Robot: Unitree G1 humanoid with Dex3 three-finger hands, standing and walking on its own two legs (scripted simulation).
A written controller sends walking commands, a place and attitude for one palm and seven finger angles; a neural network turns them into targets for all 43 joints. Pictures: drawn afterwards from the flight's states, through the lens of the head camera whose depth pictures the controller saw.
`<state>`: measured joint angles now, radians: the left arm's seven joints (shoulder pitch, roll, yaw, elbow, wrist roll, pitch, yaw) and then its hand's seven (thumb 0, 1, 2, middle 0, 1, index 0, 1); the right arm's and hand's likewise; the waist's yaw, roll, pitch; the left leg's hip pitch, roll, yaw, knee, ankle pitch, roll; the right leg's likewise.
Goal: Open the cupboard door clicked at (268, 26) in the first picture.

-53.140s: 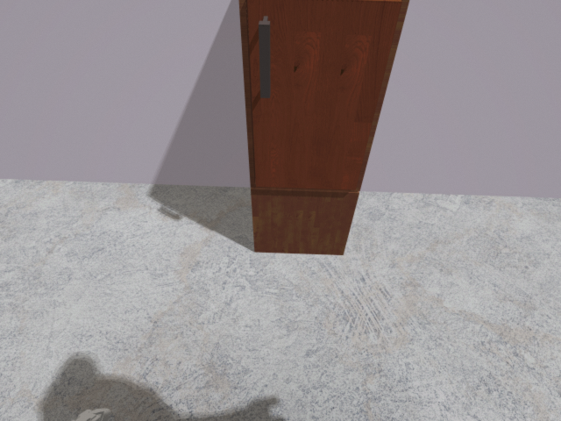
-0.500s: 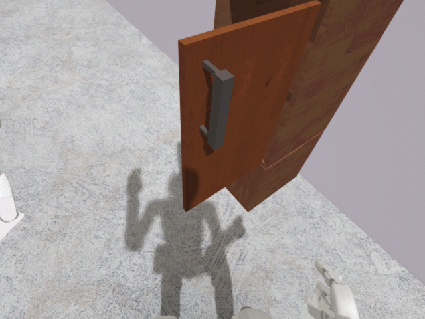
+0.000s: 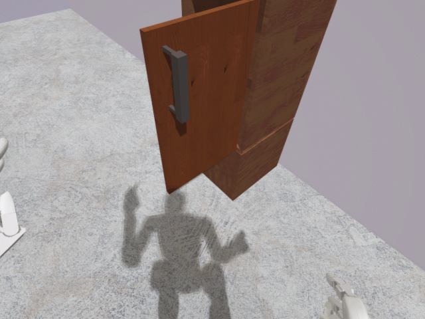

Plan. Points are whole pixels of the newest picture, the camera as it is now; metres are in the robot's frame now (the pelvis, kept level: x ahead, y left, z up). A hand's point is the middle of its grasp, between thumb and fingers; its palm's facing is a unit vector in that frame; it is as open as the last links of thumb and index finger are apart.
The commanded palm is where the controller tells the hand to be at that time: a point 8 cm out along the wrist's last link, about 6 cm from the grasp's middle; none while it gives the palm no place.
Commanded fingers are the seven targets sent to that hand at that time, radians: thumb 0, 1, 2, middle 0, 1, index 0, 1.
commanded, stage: stop stepping back and stand still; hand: left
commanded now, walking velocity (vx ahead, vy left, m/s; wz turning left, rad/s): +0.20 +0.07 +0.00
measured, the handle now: (175, 86) +0.60 +0.11 +0.12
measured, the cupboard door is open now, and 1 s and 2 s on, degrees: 90 90 90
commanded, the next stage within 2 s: let the arm hang, fingers relaxed in 0.50 s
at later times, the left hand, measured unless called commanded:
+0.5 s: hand out of the picture +0.14 +0.28 +0.16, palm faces +0.48 -0.78 -0.40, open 7.4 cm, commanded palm +0.08 +0.32 +0.18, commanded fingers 0.00 0.90 0.90 -0.20 -0.30 -0.20 -0.30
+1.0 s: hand out of the picture -0.03 +0.20 -0.17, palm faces +0.10 -0.97 -0.20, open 6.9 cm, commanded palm none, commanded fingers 0.00 0.90 0.90 -0.20 -0.30 -0.20 -0.30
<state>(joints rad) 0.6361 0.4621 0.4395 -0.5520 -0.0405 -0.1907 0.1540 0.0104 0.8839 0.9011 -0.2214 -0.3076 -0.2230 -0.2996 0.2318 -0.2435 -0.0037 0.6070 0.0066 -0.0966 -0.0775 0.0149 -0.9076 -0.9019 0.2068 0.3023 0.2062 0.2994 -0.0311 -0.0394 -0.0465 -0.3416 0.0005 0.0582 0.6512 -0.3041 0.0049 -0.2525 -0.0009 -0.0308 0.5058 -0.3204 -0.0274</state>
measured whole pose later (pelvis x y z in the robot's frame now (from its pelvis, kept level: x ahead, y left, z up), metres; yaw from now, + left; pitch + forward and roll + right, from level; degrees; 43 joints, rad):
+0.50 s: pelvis -0.05 +0.01 -0.01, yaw +2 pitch -1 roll +0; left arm 0.50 0.37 0.40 -0.46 -0.02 -0.22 0.16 0.01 0.89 0.90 -0.21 -0.31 -0.22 -0.30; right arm 0.26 -0.21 0.02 0.65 -0.01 -0.12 -0.08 0.02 -0.91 -0.90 0.21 0.30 0.21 0.30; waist -0.01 -0.02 -0.02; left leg -0.28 0.02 0.03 0.60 -0.35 0.02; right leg -0.30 -0.01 -0.05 0.64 -0.33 -0.01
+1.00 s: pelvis -0.06 +0.01 +0.00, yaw +4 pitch -1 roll +0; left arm 0.28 0.20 0.02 0.92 0.00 0.02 0.02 -0.03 0.99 0.90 -0.21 -0.31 -0.21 -0.30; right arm 0.30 -0.20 0.01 0.99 -0.02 0.03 -0.01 0.01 -0.91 -0.90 0.20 0.30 0.20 0.30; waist 0.00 -0.02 0.07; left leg -0.25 0.02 0.01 0.52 -0.26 0.00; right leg -0.24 0.00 -0.12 0.50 -0.25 -0.04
